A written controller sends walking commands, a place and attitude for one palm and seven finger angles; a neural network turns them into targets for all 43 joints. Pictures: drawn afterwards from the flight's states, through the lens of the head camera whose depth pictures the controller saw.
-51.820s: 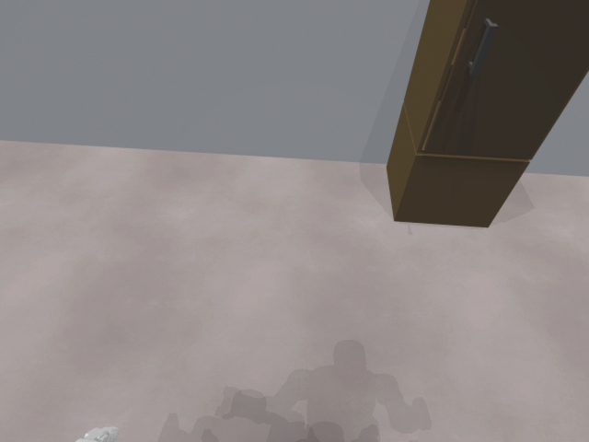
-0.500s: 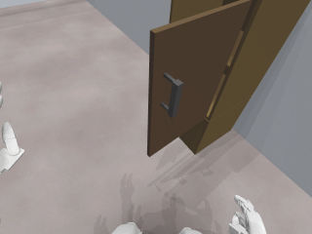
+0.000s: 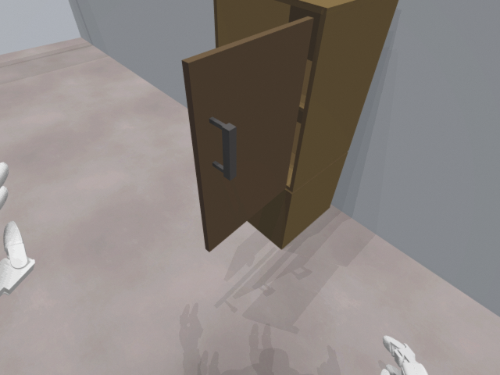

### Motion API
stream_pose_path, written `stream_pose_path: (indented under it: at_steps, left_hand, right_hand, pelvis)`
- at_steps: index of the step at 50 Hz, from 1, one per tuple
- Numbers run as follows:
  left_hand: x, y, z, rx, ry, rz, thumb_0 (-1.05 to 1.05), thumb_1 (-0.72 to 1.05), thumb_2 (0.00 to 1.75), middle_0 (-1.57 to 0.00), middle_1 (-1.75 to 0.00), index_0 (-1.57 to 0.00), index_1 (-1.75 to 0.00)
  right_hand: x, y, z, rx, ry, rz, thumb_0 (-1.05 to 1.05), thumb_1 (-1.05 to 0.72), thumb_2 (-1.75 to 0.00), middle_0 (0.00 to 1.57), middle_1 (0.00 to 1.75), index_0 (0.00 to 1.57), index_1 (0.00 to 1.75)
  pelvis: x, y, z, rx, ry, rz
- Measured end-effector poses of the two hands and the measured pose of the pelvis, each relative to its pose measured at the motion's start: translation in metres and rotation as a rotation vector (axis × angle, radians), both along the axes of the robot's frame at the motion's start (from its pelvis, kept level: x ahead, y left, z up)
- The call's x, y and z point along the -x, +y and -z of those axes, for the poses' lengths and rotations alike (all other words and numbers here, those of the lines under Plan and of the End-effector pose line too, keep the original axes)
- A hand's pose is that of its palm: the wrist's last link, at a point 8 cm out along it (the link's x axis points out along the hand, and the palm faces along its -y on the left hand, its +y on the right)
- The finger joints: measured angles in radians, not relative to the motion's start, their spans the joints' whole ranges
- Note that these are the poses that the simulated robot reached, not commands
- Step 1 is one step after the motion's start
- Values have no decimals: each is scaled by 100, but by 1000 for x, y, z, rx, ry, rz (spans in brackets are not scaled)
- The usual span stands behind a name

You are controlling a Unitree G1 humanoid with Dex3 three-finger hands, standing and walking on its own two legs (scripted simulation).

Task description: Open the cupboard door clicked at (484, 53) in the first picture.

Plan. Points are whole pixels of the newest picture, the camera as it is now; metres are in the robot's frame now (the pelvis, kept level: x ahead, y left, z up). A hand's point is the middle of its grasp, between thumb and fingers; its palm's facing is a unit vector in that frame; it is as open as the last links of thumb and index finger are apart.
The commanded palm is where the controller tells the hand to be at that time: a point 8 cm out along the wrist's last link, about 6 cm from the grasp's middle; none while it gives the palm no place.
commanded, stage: stop stepping back and stand still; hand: left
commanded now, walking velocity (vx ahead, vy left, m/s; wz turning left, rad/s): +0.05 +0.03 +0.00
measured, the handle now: (222, 149) +0.56 +0.08 +0.06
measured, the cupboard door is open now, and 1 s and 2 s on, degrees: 94 94 94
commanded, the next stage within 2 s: let the arm hang, fingers relaxed in 0.50 s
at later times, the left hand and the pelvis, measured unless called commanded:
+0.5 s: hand (17, 301) +0.16 +0.26 +0.16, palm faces +0.36 -0.80 -0.48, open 7.4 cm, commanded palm +0.11 +0.30 +0.19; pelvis -0.03 +0.00 +0.01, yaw -1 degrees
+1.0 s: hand out of the picture -0.07 +0.17 -0.17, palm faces +0.04 -0.99 -0.13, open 7.2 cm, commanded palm none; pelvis -0.04 +0.00 +0.01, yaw +2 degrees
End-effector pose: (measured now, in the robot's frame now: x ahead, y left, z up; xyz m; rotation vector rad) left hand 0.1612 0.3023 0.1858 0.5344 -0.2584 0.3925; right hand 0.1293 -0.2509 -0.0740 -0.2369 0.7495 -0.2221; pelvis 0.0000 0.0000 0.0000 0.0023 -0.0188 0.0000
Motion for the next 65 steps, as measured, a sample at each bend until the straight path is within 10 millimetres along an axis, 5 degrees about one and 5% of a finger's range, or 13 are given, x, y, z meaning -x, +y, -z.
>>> stream_pose_path:
  at_steps: [7,12,16,22,30,32,36,40,44,48,55,60,65]
  left_hand:
    - [23,-11,0,-1,17,36,1,89,90,-21,-31,-21,-30]
    - [26,2,3,4,-11,14,1,88,90,-22,-31,-22,-30]
    - [22,10,5,14,8,-12,1,88,90,-21,-31,-21,-30]
    - [31,-4,-1,-10,61,24,1,89,90,-21,-30,-21,-30]
    - [40,1,7,22,89,-13,1,88,90,-22,-31,-22,-30]
    - [30,8,33,35,174,-18,0,89,90,-21,-30,-21,-30]
    - [26,13,150,209,638,-71,0,90,90,-20,-30,-20,-30]
    - [72,-19,260,391,1084,-87,0,90,90,-20,-30,-20,-30]
    - [138,-66,321,554,1407,-80,1,91,90,-20,-30,-20,-30]
    - [204,-81,335,651,1589,-174,1,96,90,-21,-30,-21,-30]
    - [286,-80,318,688,1769,-336,1,93,90,-21,-30,-21,-30]
    - [303,-75,306,659,1794,-399,0,92,90,-20,-30,-20,-30]
    - [286,-75,307,636,1743,-394,0,91,90,-20,-30,-20,-30]
  right_hand:
    - [26,-6,-4,8,-3,21,1,-90,-90,20,30,20,30]
    - [34,3,2,19,37,18,1,-90,-90,20,30,20,30]
    - [31,18,0,-7,8,-7,2,-90,-90,20,30,20,30]
    - [23,37,-6,-71,-42,-54,1,-90,-90,20,30,21,30]
    - [13,32,-4,-45,-20,-65,1,-90,-90,20,30,21,30]
    - [10,26,4,-52,-5,-105,1,-90,-90,20,30,21,30]
    - [16,8,29,-43,113,-115,1,-90,-90,20,30,21,30]
    - [44,-7,36,-21,228,-53,1,-90,-90,20,30,21,30]
    - [90,-13,39,6,391,5,1,-91,-90,20,30,20,30]
    - [137,-8,42,0,577,33,1,-91,-90,20,30,20,30]
    - [183,18,56,-86,745,59,1,-91,-90,20,30,20,30]
    - [187,38,67,-160,747,60,1,-91,-90,20,30,20,30]
    - [178,47,74,-198,717,52,1,-91,-90,20,30,20,30]
  pelvis:
    - [15,-1,-3,24,0,3]
    - [16,6,-2,25,-15,7]
    - [25,8,-5,10,-10,18]
    - [35,3,-10,23,14,8]
    - [30,4,-10,33,0,13]
    - [32,6,-6,35,12,1]
    - [39,11,1,31,14,-13]
    - [40,9,3,27,-4,-16]
    - [38,7,0,24,-17,-15]
    - [38,4,-5,26,-9,-23]
    - [37,3,-9,27,-8,-27]
    - [36,2,-10,22,-14,-23]
    - [33,0,-9,16,-20,-20]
